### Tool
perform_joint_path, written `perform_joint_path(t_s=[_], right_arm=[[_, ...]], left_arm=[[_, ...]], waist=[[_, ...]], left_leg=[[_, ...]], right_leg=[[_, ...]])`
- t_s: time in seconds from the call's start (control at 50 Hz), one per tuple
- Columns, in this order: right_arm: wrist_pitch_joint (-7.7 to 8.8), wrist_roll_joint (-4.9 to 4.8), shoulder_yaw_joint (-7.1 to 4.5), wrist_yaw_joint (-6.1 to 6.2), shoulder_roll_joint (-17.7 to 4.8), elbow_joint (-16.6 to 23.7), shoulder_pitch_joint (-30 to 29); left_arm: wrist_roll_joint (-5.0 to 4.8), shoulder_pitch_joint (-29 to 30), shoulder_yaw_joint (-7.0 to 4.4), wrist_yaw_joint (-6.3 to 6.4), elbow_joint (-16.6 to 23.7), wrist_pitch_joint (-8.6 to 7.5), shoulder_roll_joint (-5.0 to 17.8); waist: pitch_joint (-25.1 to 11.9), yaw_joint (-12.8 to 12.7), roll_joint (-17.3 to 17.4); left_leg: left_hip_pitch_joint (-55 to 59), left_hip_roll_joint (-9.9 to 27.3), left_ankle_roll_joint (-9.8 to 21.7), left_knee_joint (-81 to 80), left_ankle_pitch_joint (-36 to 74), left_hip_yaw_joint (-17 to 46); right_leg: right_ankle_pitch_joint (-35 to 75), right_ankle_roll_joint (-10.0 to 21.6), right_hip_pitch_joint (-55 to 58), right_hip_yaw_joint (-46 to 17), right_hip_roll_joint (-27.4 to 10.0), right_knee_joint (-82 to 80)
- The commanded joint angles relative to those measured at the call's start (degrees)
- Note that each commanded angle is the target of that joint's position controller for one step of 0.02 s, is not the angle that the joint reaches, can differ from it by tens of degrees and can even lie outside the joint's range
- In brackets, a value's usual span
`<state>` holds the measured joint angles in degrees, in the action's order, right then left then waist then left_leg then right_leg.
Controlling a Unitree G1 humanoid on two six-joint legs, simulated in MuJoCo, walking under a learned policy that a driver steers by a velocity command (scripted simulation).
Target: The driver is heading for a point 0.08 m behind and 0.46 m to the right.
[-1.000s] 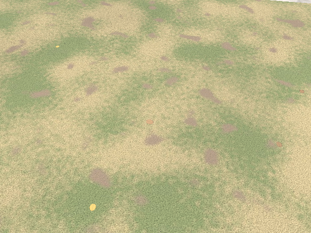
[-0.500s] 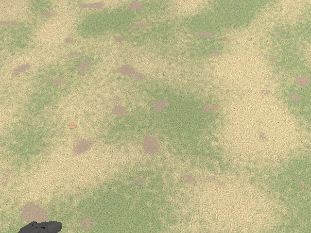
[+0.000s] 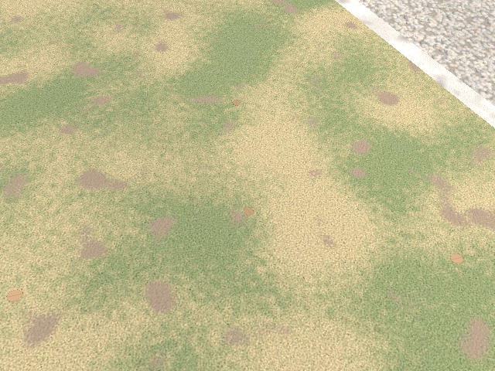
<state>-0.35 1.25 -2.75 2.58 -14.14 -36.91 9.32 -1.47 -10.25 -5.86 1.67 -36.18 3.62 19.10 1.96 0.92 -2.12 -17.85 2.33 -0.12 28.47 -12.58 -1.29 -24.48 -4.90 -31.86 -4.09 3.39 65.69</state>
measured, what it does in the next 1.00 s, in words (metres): walks ahead, turning right: right foot, then left foot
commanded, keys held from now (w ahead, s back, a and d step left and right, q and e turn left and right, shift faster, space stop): w+e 0.04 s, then w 0.30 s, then no key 0.20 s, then e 0.46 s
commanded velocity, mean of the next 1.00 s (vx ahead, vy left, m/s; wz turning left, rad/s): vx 0.17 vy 0.00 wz -0.32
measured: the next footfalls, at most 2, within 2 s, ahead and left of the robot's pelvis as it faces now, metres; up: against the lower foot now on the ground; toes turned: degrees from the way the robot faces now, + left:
right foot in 0.20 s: +0.03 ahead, -0.13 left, +0.00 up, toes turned -6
left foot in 0.60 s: +0.34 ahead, +0.05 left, +0.00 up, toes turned -7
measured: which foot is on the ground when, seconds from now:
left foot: down 0.00-0.18, up 0.20-0.58, down 0.60-1.00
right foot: up 0.00-0.18, down 0.20-0.62, up 0.64-1.00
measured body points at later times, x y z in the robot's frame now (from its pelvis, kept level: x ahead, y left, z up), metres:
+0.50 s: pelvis +0.10 -0.04 +0.00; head +0.14 -0.07 +0.45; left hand +0.17 +0.23 -0.11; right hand +0.26 -0.31 -0.10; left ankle +0.29 +0.09 -0.69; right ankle -0.01 -0.13 -0.74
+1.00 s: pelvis +0.20 -0.05 -0.01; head +0.22 -0.08 +0.44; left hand +0.41 +0.18 -0.10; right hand +0.27 -0.36 -0.12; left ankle +0.31 +0.05 -0.74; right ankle +0.19 -0.16 -0.72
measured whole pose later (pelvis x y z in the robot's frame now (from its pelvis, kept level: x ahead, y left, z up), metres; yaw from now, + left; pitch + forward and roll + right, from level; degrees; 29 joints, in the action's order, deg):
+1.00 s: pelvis +0.20 -0.05 -0.01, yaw -19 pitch +0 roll +2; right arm -0.9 -0.2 -3.7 1.6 -16.7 -43.6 4.3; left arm -0.4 -12.6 -3.9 1.0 -39.2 4.0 16.5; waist 3.8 -0.3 0.8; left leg -17.5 3.7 1.1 26.0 -7.6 -12.3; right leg -19.2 -0.4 -21.7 1.7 -3.8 42.4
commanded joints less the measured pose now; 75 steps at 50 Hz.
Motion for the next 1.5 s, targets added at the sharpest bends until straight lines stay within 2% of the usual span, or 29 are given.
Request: perform_joint_path(t_s=[0.02,0.12,0.18,0.2,0.22,0.24,0.26,0.3,0.42,0.52,0.6,0.62,0.64,0.66,0.68,0.72,0.76,0.9,1.0,1.02,1.04,1.06,1.08,1.12,1.2,1.28,1.38,1.48,1.5], right_arm=[[-0.13,-0.21,-3.13,0.68,-9.7,2.9,0.5],[0.46,-2.45,-4.06,-0.73,-12.6,1.1,1.7],[1.49,-2.82,-2.44,-2.22,-8.2,-0.4,1.5],[2.25,-1.21,-0.67,-3.2,-3.0,0.7,-0.3],[3.29,-1.52,-0.97,-3.16,-4.5,5.0,-4.2],[4.22,-3.03,-2.41,-2.84,-9.3,5.3,-7.3],[4.59,-3.66,-2.88,-3.12,-10.4,4.6,-5.8],[5.04,-1.82,-3.08,-3.31,-10.1,2.2,-3.2],[5.21,-1.21,-1.02,-4.26,-4.1,0.5,-5.5],[5.01,-1.67,-0.87,-5.62,-4.7,1.7,-9.3],[5.76,0.12,-2.76,-4.61,-9.5,-0.6,0.6],[6.01,1.32,-3.39,-3.91,-13.6,-0.6,5.8],[5.07,1.45,-3.38,-3.49,-14.5,-0.8,8.1],[4.02,0.03,-2.76,-3.39,-11.1,-0.2,8.9],[3.26,-0.61,-2.17,-2.97,-9.6,0.6,4.2],[2.22,-0.95,-1.07,-2.13,-6.2,0.3,-2.7],[2.01,0.19,-1.24,-2.0,-6.4,-0.1,-6.5],[1.04,-0.69,-2.88,-0.6,-10.7,-1.5,-8.2],[-0.48,-2.21,-3.03,-0.85,-10.8,-3.2,-9.1],[-0.86,-2.41,-2.66,-1.05,-8.9,-4.3,-7.3],[-1.22,-1.49,-2.02,-1.53,-5.9,-4.8,-4.7],[-0.96,-0.65,-2.17,-1.12,-6.7,-1.4,-8.7],[-0.79,-0.95,-2.88,-0.73,-8.5,-0.7,-12.6],[-0.9,-1.2,-3.64,-0.3,-9.2,-2.6,-9.0],[-0.31,-1.09,-3.63,-0.44,-8.0,-3.5,-7.0],[0.78,-1.99,-3.04,-1.73,-7.3,-2.3,-10.6],[3.75,-2.41,-2.87,-3.5,-7.5,-2.1,-11.1],[5.9,-2.92,-3.56,-3.84,-8.1,-5.0,-1.5],[6.06,-2.44,-4.26,-3.42,-10.1,-6.5,5.0]], left_arm=[[0.03,3.3,0.22,-0.47,5.9,-0.66,1.0],[0.28,1.6,0.59,-2.4,5.6,-1.69,1.3],[0.2,-9.3,0.21,-2.53,0.1,-2.82,0.8],[0.38,-15.3,-0.44,-1.89,-1.0,-3.31,3.6],[1.24,-15.6,-2.11,-1.98,-0.1,-4.02,12.2],[1.72,-14.8,-1.49,-2.06,0.3,-5.55,9.2],[1.6,-12.3,-0.29,-1.92,0.0,-6.59,6.2],[1.04,-8.3,0.84,-1.75,0.2,-7.4,3.5],[1.68,-8.5,1.31,-0.55,-2.5,-6.89,3.1],[0.81,-11.6,0.78,-0.3,-5.8,-6.21,5.2],[0.38,-9.5,0.73,-0.18,-6.2,-5.96,5.0],[1.95,-11.7,1.56,-0.3,-4.9,-6.19,2.5],[1.8,-19.7,2.9,-0.39,-5.8,-6.09,-1.2],[0.56,-18.2,1.19,-0.34,-7.0,-5.44,5.2],[-0.72,-13.4,0.17,-0.12,-5.4,-4.49,7.4],[-0.3,-9.7,0.3,0.96,-4.7,-2.02,5.1],[0.11,-11.7,0.57,1.61,-4.8,-0.06,2.4],[1.11,-6.9,0.89,0.14,-1.1,-0.05,2.1],[1.21,-8.5,-0.18,-0.97,-1.3,0.1,3.0],[1.58,-10.3,-0.83,-0.75,-1.9,0.05,4.1],[1.68,-11.4,-2.12,0.2,-1.1,-0.14,9.1],[2.29,-8.1,-2.64,0.67,1.9,-0.9,14.3],[3.66,-7.1,-2.24,0.25,1.9,-2.43,12.4],[2.15,-1.7,-1.3,0.02,2.4,-4.09,8.9],[1.44,-1.3,0.17,0.78,3.3,-3.97,5.5],[0.62,-6.1,-0.46,1.07,2.4,-3.86,6.7],[0.58,-6.1,-0.92,0.57,2.5,-4.14,8.2],[0.29,-2.3,0.0,-0.04,3.7,-3.73,5.8],[0.52,-1.3,0.83,-0.04,4.2,-3.94,2.8]], waist=[[-7.7,1.8,12.3],[-6.0,1.5,14.2],[-5.4,-3.9,8.0],[-6.8,-5.9,-2.8],[-3.4,-6.0,-13.9],[-0.5,-7.8,-8.1],[2.4,-5.5,-8.0],[3.1,-3.3,-6.2],[1.1,-2.9,-3.6],[0.4,-4.0,-4.3],[-6.1,2.2,-2.4],[-14.6,2.5,4.1],[-24.9,1.0,17.6],[-28.5,3.4,13.0],[-20.6,2.6,10.1],[-9.5,-0.3,7.3],[-5.2,-2.8,10.8],[-7.2,-1.8,9.2],[-6.0,-4.0,7.3],[-4.5,-4.3,4.2],[-2.2,-3.1,-10.0],[0.6,-2.6,-17.2],[-1.0,-4.3,-11.3],[-2.5,-0.8,-5.4],[-7.4,-0.2,-4.4],[-5.4,-3.4,-6.6],[-3.0,-4.1,-7.0],[-3.3,1.8,-4.5],[-5.5,4.4,-1.1]], left_leg=[[13.1,12.7,11.7,-8.5,18.0,8.0],[4.9,13.7,11.6,-13.6,-10.3,8.6],[-7.3,9.9,7.2,-5.0,-15.7,3.0],[-17.1,5.0,2.1,12.8,-17.2,-3.1],[-33.4,-1.5,-0.4,25.6,-22.9,-3.6],[-35.7,1.6,0.2,33.4,-20.3,3.0],[-37.4,3.1,1.1,34.6,-13.6,4.3],[-35.7,4.5,0.7,32.5,-3.9,4.2],[-20.9,1.3,-2.4,15.9,12.0,-0.3],[-12.5,-1.1,0.0,4.8,15.0,0.0],[4.4,-2.6,4.8,-3.7,22.9,-0.1],[22.0,6.9,8.8,2.4,48.2,7.7],[37.8,23.2,20.2,2.0,58.6,24.7],[34.1,23.0,20.6,-2.3,46.6,28.6],[27.8,20.7,18.1,-5.0,34.5,22.2],[12.8,15.6,14.8,-10.2,16.0,13.8],[1.4,12.2,13.2,-14.6,7.7,7.8],[1.6,16.5,14.8,-16.0,6.3,2.8],[0.8,15.3,9.2,-10.1,-3.5,-1.5],[-1.9,12.9,5.8,-4.3,-7.1,-3.9],[-9.9,6.0,-0.2,12.1,-13.8,-10.5],[-21.0,-2.3,-3.5,25.6,-24.7,-5.9],[-21.3,-2.0,-2.6,34.4,-23.7,1.8],[-21.7,-0.3,-1.5,35.9,-13.1,4.5],[-18.5,-1.7,-3.4,36.8,-6.0,4.5],[-19.5,-2.2,-3.6,20.7,-3.9,4.5],[-11.5,-3.7,-2.1,8.1,-7.9,4.5],[9.7,-3.7,0.9,-6.3,0.5,3.1],[20.4,2.3,2.7,-7.0,-1.3,8.2]], right_leg=[[0.8,-0.9,-3.0,3.0,-2.9,-7.2],[-0.1,4.2,11.8,7.4,-2.5,-26.6],[7.0,8.3,33.1,7.8,-1.0,-41.8],[2.5,11.1,41.9,-8.4,-12.0,-47.0],[-6.8,21.5,40.2,-31.8,-25.1,-52.8],[-10.7,24.6,36.3,-33.8,-25.8,-55.4],[-11.5,22.8,35.2,-29.1,-23.7,-55.9],[-1.7,19.2,33.5,-20.1,-19.0,-56.3],[37.9,15.0,27.1,-1.1,-11.7,-54.0],[41.7,14.3,27.6,-1.9,-14.0,-49.5],[50.0,10.5,28.8,-3.8,-10.5,-34.7],[34.9,7.8,19.2,-3.2,-6.6,-22.5],[-10.0,3.3,4.5,-1.1,1.0,-0.8],[-16.8,2.1,3.7,-6.7,1.3,7.4],[-13.6,1.7,-0.5,-5.1,-1.3,10.5],[-7.6,0.4,-0.5,-2.1,-5.0,6.1],[-4.5,-0.1,6.6,1.2,-5.4,-0.2],[3.8,2.4,12.2,4.0,-8.3,-15.0],[8.6,6.8,19.8,7.9,-5.7,-29.7],[10.5,8.9,22.4,6.0,-5.0,-34.9],[19.2,13.6,24.7,-10.5,-14.9,-46.0],[21.4,23.4,21.0,-27.9,-24.5,-50.5],[18.6,24.9,19.0,-26.5,-23.6,-51.6],[15.9,18.3,21.1,-18.4,-18.2,-49.4],[31.1,17.1,25.1,-13.8,-14.8,-45.9],[-0.5,17.7,28.4,-19.5,-14.0,-51.2],[-4.7,18.8,23.9,-23.1,-13.2,-51.0],[-8.2,15.5,11.5,-23.8,-7.8,-44.8],[-10.7,12.5,3.1,-19.8,-4.7,-35.5]])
